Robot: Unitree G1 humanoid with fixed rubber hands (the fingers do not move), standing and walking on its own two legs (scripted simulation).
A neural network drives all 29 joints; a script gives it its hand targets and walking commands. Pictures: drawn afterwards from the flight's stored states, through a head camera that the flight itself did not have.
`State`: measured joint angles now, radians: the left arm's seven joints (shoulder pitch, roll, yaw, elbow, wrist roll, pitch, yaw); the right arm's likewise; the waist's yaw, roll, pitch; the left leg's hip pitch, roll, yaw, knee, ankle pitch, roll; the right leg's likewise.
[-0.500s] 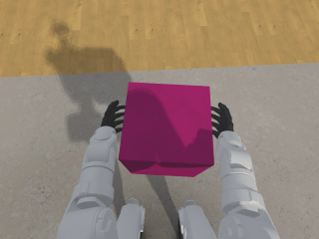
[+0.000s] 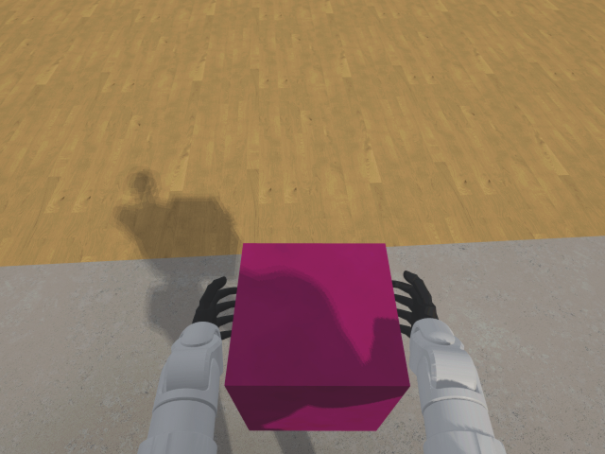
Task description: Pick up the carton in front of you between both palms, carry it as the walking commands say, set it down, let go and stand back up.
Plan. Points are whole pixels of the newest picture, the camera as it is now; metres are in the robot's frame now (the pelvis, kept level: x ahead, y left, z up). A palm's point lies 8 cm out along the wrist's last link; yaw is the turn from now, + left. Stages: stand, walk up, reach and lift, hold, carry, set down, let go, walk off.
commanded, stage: reach and lift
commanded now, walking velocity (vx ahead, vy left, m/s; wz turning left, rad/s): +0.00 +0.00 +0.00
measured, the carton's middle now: (313, 342) +0.32 +0.00 -0.07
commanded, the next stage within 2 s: hold in 1.10 s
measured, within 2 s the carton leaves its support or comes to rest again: neither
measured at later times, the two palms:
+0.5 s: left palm (199, 325) +0.29 +0.15 +0.04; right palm (428, 321) +0.30 -0.15 +0.04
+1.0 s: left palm (201, 320) +0.29 +0.15 +0.05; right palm (432, 314) +0.30 -0.15 +0.05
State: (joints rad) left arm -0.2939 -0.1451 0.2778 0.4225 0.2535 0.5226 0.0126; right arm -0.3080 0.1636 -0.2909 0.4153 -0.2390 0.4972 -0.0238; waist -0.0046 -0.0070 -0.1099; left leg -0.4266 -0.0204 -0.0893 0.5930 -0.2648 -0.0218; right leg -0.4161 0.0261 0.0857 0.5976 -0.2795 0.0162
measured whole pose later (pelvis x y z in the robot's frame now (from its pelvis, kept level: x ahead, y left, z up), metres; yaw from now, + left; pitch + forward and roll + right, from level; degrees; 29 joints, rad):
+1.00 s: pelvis +0.01 +0.00 +0.02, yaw +0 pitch -5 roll +0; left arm -0.24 -0.15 0.20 0.28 0.28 0.70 0.01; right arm -0.27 0.15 -0.23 0.29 -0.29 0.67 0.01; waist 0.00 0.00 0.01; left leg -0.09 -0.01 -0.09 0.36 -0.19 -0.02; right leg -0.08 0.02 0.09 0.37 -0.21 0.01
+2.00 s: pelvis +0.11 +0.00 +0.01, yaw -2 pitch +5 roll +2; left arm -0.14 -0.13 0.09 -0.30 0.10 1.14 0.10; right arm -0.15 0.13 -0.12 -0.31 -0.10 1.11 -0.09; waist 0.01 -0.03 -0.17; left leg -0.35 0.01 0.19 0.44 -0.18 0.02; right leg -0.19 -0.05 -0.04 0.53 -0.41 0.00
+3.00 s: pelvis +0.70 -0.04 +0.01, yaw -3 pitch +4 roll +0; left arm -0.07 -0.13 0.05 -0.53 0.06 1.22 0.13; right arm -0.08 0.13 -0.08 -0.53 -0.05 1.18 -0.11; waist -0.02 -0.02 -0.01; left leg -0.31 0.05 0.26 0.40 -0.16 0.07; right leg -0.40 -0.05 -0.11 0.68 -0.42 0.02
